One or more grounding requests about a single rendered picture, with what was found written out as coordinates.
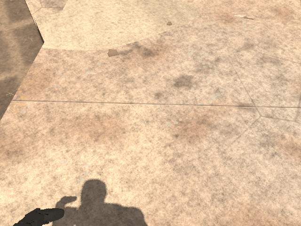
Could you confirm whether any robot left hand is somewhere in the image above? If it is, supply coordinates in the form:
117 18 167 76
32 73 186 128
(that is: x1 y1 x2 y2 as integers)
13 208 65 226

